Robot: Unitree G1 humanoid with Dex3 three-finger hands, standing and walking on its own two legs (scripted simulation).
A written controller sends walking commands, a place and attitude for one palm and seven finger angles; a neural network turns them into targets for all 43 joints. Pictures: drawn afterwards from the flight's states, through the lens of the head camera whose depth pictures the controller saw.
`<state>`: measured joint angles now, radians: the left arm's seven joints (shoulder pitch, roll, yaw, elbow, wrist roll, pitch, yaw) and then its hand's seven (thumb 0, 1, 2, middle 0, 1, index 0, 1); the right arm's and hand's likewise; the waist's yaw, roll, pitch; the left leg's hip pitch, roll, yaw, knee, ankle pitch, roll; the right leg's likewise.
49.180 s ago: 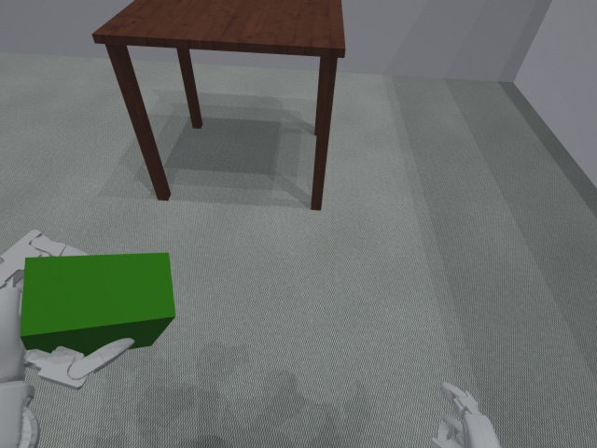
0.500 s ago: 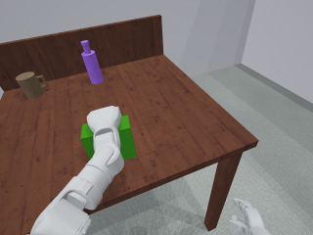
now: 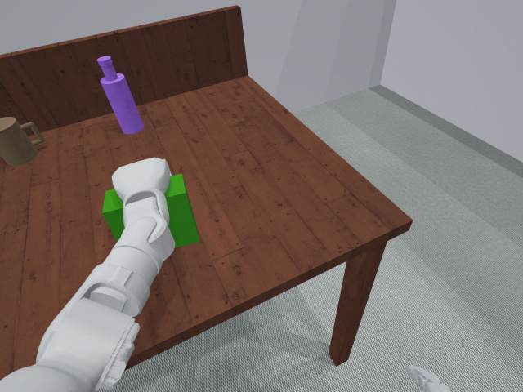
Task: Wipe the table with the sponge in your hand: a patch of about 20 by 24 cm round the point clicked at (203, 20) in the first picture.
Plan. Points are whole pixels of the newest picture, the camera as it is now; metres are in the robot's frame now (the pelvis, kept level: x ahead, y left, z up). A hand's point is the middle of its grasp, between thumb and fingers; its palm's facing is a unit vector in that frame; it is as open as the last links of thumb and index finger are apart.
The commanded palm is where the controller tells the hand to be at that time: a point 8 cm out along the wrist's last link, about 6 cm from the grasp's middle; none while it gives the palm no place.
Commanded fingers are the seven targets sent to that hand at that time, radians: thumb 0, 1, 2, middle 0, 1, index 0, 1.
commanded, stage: wipe forward along the third lane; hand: left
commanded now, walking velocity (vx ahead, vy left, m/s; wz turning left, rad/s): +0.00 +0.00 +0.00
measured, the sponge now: (157, 224) +0.40 +0.21 +0.05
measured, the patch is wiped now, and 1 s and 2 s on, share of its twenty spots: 0.90 1.00 1.00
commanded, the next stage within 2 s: wipe back along the third lane in 0.62 s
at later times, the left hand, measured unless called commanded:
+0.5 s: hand (145, 188) +0.44 +0.23 +0.10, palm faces -0.07 -0.04 -1.00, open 10.4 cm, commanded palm +0.43 +0.24 +0.13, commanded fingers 0.00 0.10 1.30 -1.20 -1.60 -1.20 -1.60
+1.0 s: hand (139, 185) +0.46 +0.25 +0.10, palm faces +0.02 -0.04 -1.00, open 10.4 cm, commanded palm +0.41 +0.24 +0.13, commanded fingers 0.00 0.10 1.30 -1.20 -1.60 -1.20 -1.60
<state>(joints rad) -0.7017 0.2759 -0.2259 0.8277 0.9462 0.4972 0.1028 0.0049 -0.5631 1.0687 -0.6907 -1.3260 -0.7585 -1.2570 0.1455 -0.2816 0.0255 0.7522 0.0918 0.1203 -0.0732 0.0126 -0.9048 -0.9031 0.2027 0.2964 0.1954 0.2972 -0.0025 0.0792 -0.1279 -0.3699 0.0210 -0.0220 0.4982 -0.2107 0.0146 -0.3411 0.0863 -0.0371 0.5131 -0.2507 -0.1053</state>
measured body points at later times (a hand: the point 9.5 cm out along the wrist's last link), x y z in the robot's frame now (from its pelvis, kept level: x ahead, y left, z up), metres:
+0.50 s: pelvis +0.01 +0.02 +0.00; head +0.01 -0.01 +0.45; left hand +0.44 +0.23 +0.15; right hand +0.15 -0.24 -0.12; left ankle +0.03 +0.15 -0.73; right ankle +0.01 -0.05 -0.73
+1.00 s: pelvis +0.02 +0.06 +0.00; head +0.03 +0.05 +0.45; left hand +0.45 +0.25 +0.15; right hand +0.14 -0.19 -0.13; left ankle +0.03 +0.15 -0.73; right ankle +0.01 -0.05 -0.73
